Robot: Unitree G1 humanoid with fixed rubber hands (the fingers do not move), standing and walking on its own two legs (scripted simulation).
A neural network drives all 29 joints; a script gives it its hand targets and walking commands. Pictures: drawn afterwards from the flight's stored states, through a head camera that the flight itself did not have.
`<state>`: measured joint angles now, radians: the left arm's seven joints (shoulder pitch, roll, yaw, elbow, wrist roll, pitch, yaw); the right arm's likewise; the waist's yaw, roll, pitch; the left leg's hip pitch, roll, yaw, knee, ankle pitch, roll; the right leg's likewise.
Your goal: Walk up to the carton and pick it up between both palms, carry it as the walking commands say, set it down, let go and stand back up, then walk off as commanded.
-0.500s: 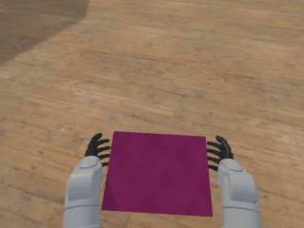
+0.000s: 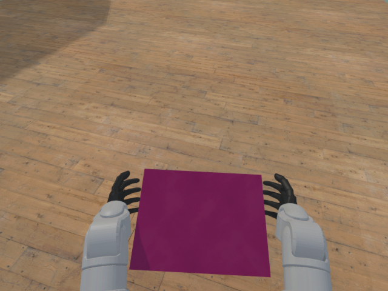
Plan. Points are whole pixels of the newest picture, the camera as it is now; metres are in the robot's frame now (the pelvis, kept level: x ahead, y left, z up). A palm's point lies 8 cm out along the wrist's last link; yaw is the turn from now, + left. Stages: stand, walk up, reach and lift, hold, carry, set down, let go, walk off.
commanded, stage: carry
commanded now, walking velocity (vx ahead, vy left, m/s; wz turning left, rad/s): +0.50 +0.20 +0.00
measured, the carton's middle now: (199, 224) +0.29 +0.00 -0.04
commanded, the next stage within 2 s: none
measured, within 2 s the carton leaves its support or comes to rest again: neither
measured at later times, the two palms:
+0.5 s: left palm (105, 151) +0.42 +0.23 +0.07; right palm (246, 158) +0.40 -0.10 +0.07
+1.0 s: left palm (99, 83) +0.71 +0.33 +0.09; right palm (202, 84) +0.72 +0.00 +0.08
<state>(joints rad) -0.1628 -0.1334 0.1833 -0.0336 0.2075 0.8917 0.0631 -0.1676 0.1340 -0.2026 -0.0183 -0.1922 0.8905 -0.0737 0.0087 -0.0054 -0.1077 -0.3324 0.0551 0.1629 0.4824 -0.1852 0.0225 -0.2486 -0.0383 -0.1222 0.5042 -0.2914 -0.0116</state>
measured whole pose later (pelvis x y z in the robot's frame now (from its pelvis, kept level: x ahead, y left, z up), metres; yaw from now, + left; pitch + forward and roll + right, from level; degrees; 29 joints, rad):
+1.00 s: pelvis +0.43 +0.16 -0.01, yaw +1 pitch +3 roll +1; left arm -0.21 -0.14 0.15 -0.34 0.11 1.17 0.17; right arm -0.20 0.14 -0.18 -0.35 -0.14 1.16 -0.15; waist 0.02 -0.01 -0.02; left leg -0.43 0.07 0.15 0.43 -0.11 -0.01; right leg 0.03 -0.20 -0.18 0.34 -0.38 0.13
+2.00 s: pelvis +1.09 +0.36 +0.01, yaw -1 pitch +4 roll +0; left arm -0.24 -0.15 0.19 -0.30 0.12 1.17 0.19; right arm -0.24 0.15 -0.17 -0.27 -0.12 1.15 -0.21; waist -0.01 -0.02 0.00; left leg -0.21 0.01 0.20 0.35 -0.21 0.06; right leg -0.52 -0.12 -0.12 0.94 -0.38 0.04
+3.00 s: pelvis +1.77 +0.52 -0.01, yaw +1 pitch +3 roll +0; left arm -0.22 -0.14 0.16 -0.24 0.16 1.16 0.12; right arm -0.20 0.13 -0.18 -0.30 -0.15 1.19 -0.17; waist 0.01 0.04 -0.05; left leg -0.21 0.00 0.10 0.90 -0.41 0.03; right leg -0.41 -0.08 -0.25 0.58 -0.21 -0.07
